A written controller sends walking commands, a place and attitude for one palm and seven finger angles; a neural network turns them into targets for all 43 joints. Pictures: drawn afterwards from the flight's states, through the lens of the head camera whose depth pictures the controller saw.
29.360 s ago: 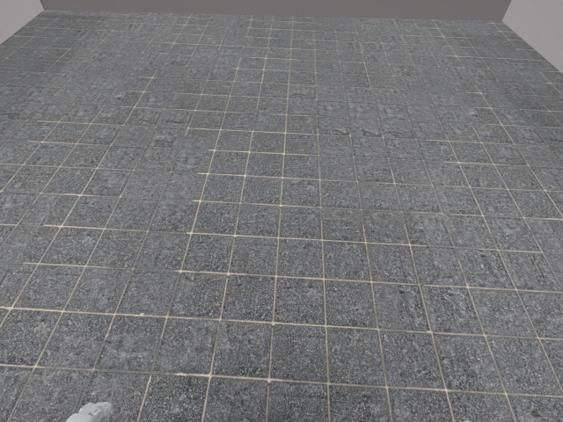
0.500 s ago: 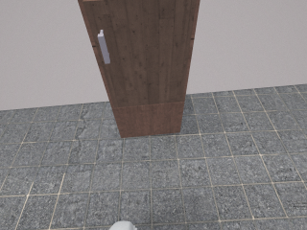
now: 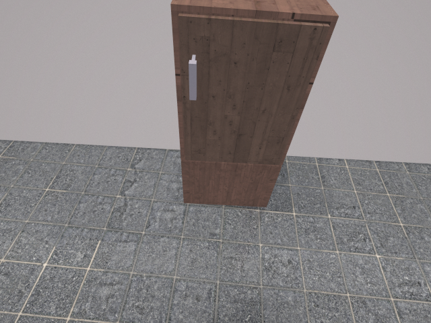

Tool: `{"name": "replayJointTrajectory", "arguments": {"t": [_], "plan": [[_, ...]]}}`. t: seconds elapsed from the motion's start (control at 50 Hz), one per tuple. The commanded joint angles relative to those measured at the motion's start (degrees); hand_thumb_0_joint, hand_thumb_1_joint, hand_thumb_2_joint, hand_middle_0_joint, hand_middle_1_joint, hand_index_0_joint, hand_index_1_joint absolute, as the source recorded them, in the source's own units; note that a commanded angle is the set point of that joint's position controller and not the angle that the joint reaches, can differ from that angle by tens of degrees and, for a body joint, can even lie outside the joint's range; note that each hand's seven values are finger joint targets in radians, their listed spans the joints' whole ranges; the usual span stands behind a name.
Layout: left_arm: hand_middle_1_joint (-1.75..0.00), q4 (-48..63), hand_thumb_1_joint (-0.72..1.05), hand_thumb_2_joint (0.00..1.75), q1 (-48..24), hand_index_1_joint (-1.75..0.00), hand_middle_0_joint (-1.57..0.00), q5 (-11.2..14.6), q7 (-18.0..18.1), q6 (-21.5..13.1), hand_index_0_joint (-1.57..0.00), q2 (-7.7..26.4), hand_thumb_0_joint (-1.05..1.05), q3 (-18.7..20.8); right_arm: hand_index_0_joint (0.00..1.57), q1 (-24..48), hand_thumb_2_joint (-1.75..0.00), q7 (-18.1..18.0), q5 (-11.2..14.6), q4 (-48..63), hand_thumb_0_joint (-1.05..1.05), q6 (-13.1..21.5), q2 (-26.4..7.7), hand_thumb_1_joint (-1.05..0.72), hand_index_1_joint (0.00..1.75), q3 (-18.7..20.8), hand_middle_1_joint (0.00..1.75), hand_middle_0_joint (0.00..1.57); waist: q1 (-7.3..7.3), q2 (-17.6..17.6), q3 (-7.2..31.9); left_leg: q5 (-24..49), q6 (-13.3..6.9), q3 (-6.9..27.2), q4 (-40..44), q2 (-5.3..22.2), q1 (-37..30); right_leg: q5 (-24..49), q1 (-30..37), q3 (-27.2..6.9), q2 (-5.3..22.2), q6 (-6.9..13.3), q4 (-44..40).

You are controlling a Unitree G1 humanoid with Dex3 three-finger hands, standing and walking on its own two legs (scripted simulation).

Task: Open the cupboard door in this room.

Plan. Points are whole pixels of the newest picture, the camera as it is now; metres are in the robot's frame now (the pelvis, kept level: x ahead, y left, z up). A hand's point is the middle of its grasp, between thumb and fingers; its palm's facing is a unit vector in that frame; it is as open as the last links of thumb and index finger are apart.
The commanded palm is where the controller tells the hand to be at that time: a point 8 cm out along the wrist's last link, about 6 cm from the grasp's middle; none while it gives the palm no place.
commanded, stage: take the last steps up to it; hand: left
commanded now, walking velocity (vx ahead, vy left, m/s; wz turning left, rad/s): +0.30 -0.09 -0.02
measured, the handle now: (193, 77) +0.79 +0.13 +0.03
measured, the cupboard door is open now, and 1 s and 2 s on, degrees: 0 0 0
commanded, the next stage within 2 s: come to a stop and stand still in 0.58 s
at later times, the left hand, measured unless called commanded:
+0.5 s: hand out of the picture +0.11 +0.10 -0.18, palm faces +0.06 -0.99 -0.16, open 7.3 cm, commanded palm none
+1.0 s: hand (167, 247) +0.32 +0.14 -0.18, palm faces +0.04 -0.97 -0.24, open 7.4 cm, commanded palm none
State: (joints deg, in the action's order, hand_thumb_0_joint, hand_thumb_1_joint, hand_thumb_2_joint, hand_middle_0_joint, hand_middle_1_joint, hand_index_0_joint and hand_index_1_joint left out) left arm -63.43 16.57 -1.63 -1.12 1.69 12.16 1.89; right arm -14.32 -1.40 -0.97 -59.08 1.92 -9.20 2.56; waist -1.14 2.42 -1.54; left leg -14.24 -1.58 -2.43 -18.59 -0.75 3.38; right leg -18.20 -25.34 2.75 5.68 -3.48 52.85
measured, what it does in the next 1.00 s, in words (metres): walks ahead: right foot, then left foot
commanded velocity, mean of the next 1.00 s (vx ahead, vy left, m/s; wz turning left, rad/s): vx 0.06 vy -0.05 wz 0.02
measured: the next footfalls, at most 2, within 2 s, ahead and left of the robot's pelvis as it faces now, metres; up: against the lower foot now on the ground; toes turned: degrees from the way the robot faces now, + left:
right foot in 0.16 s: +0.12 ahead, -0.16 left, +0.00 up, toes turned -8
left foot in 0.64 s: +0.29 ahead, +0.06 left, +0.00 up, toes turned +9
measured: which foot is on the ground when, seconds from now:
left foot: down 0.00-0.16, up 0.18-0.62, down 0.64-1.00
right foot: up 0.00-0.14, down 0.16-0.64, up 0.66-1.00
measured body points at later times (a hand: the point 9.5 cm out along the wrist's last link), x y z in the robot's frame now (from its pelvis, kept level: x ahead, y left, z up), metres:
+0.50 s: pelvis +0.13 -0.07 +0.00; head +0.16 -0.06 +0.45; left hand +0.11 +0.15 -0.16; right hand +0.18 -0.30 -0.16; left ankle +0.20 +0.07 -0.70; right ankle +0.08 -0.15 -0.75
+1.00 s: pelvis +0.26 -0.06 -0.01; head +0.31 -0.05 +0.44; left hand +0.32 +0.19 -0.16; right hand +0.31 -0.30 -0.16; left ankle +0.25 +0.06 -0.75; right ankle +0.29 -0.19 -0.71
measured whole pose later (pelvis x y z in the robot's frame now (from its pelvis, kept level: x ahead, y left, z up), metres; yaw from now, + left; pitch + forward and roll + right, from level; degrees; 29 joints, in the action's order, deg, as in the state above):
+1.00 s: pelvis +0.26 -0.06 -0.01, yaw +0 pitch -1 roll +0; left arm -57.9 8.1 -1.3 1.5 2.3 12.1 3.6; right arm -8.6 -2.5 -1.3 -61.0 -0.9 -8.9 3.8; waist -0.3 1.2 -6.9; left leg -15.1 -0.1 -8.5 -27.1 3.5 10.9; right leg -21.7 -25.4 1.9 2.9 -1.4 48.9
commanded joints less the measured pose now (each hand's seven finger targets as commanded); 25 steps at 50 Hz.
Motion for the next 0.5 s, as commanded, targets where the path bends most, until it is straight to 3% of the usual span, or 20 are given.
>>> {"name": "replayJointTrajectory", "arguments": {"t": [0.0,0.04,0.08,0.1,0.12,0.14,0.16,0.18,0.2,0.22,0.24,0.28,0.38,0.48], "plan": [[-0.30,6.3,0.90,0.90,-7.3,-0.30,-0.20,0.4,-0.6,-2.1,-0.20,2.2,0.00,1.0,0.20,-5.0,-0.90,-0.2,-0.7,0.0,0.00,0.6,-10.3,-0.90,0.30,2.5,0.30,0.20,3.37,-10.1,-5.7,1.2,-7.8,11.4,8.0,17.4,2.1,-0.3,-4.4,0.4,1.5,0.4,-9.1],[-0.30,6.6,0.90,0.90,-7.4,-0.30,-0.20,0.6,-0.8,-2.5,-0.20,1.9,0.00,1.2,0.20,-4.5,-0.90,-0.2,-0.9,-0.5,0.00,0.6,-10.6,-0.90,0.30,2.6,0.30,0.20,2.84,-11.4,-5.4,1.3,-7.4,11.4,6.6,17.4,4.7,-0.8,0.5,1.4,0.6,1.1,-14.0],[-0.30,5.0,0.90,0.90,-3.1,-0.30,-0.20,0.5,-0.8,-2.9,-0.20,2.0,0.00,1.5,0.20,-3.3,-0.90,-0.2,-0.9,-1.1,0.00,0.4,-10.4,-0.90,0.30,2.5,0.30,0.20,0.57,-10.2,-4.2,0.8,-5.6,9.0,2.0,15.6,8.4,3.3,9.5,3.8,-1.5,1.6,-20.1],[-0.30,3.3,0.90,0.90,1.0,-0.30,-0.20,0.4,-0.6,-3.3,-0.20,2.4,0.00,1.8,0.20,-3.7,-0.90,-0.1,-0.8,-1.4,0.00,0.3,-9.5,-0.90,0.30,2.3,0.30,0.20,-1.11,-7.1,-2.3,-1.0,-3.9,7.5,-2.8,13.4,11.4,5.8,17.0,4.6,-2.6,2.1,-24.6],[-0.30,1.8,0.90,0.90,6.1,-0.30,-0.20,0.3,-0.2,-3.8,-0.20,5.1,0.00,2.3,0.20,-4.0,-0.90,0.2,-0.4,-1.5,0.00,0.5,-8.2,-0.90,0.30,2.0,0.30,0.20,-3.56,-0.8,0.0,-3.2,-1.9,4.3,-11.6,9.8,17.6,3.9,26.8,0.6,-0.2,3.5,-28.5],[-0.30,0.1,0.90,0.90,12.1,-0.30,-0.20,0.0,0.5,-4.5,-0.20,10.1,0.00,3.4,0.20,-4.6,-0.90,0.6,0.1,-0.3,0.00,0.8,-4.1,-0.90,0.30,1.0,0.30,0.20,-5.70,13.3,2.4,-12.0,0.7,-2.9,-27.5,3.2,28.7,-4.6,35.5,-16.1,12.5,8.3,-34.7],[-0.30,-0.2,0.90,0.90,15.2,-0.30,-0.20,0.9,1.1,-4.5,-0.20,12.7,0.00,3.8,0.20,-1.5,-0.90,0.8,0.3,1.8,0.00,0.2,-5.7,-0.90,0.30,1.0,0.30,0.20,-7.28,16.9,2.8,-22.0,0.3,-1.0,-39.6,2.3,32.3,-11.6,31.5,-28.7,19.1,12.6,-42.7],[-0.30,0.4,0.90,0.90,12.1,-0.30,-0.20,1.0,1.3,-4.4,-0.20,11.3,0.00,3.6,0.20,1.7,-0.90,1.1,0.1,2.0,0.00,-0.2,-6.5,-0.90,0.30,1.6,0.30,0.20,-6.68,14.1,-1.3,-18.2,-0.3,3.1,-46.4,4.4,33.9,-21.6,23.7,-30.3,18.9,13.7,-46.1],[-0.30,1.7,0.90,0.90,6.9,-0.30,-0.20,0.9,1.5,-4.2,-0.20,9.0,0.00,3.2,0.20,1.6,-0.90,1.2,0.0,1.7,0.00,-0.2,-6.0,-0.90,0.30,1.9,0.30,0.20,-3.89,8.5,-4.3,-13.0,-0.2,3.3,-49.4,5.9,35.6,-23.4,20.2,-27.5,18.0,13.8,-46.2],[-0.30,2.9,0.90,0.90,3.0,-0.30,-0.20,0.9,1.9,-4.3,-0.20,6.9,0.00,2.8,0.20,-0.1,-0.90,1.5,-0.4,0.5,0.00,-0.4,-5.5,-0.90,0.30,2.0,0.30,0.20,-1.75,3.0,-4.0,-9.1,0.4,3.0,-49.0,7.7,33.7,-18.0,18.4,-20.9,16.3,12.7,-44.8],[-0.30,3.6,0.90,0.90,1.2,-0.30,-0.20,0.8,2.0,-4.7,-0.20,5.1,0.00,2.3,0.20,-1.8,-0.90,1.7,-0.7,-0.5,0.00,-0.7,-4.4,-0.90,0.30,1.9,0.30,0.20,-0.34,0.7,-2.8,-5.4,1.2,2.2,-47.6,8.2,31.0,-10.2,16.8,-14.5,13.4,11.3,-44.0],[-0.30,3.2,0.90,0.90,1.4,-0.30,-0.20,0.8,2.1,-5.4,-0.20,3.1,0.00,1.5,0.20,-4.3,-0.90,1.9,-0.8,-1.6,0.00,-1.3,-2.8,-0.90,0.30,1.7,0.30,0.20,1.04,2.4,-2.6,-1.7,2.3,0.6,-44.8,8.1,28.2,0.3,14.8,-6.9,10.2,10.2,-43.5],[-0.30,1.6,0.90,0.90,3.7,-0.30,-0.20,0.6,2.2,-6.5,-0.20,3.4,0.00,1.1,0.20,-0.9,-0.90,2.4,-0.5,0.1,0.00,-1.3,-2.2,-0.90,0.30,1.6,0.30,0.20,1.17,3.3,-4.2,0.9,3.4,-0.7,-36.6,8.2,30.1,11.4,16.8,-4.0,10.0,12.2,-43.7],[-0.30,0.1,0.90,0.90,5.8,-0.30,-0.20,0.4,2.2,-6.5,-0.20,4.1,0.00,1.4,0.20,5.6,-0.90,2.8,-0.2,2.4,0.00,-0.3,-1.3,-0.90,0.30,1.1,0.30,0.20,-0.26,3.5,-4.6,0.5,2.6,-2.7,-23.9,7.1,26.5,17.5,19.5,-2.5,10.5,12.8,-41.0]]}}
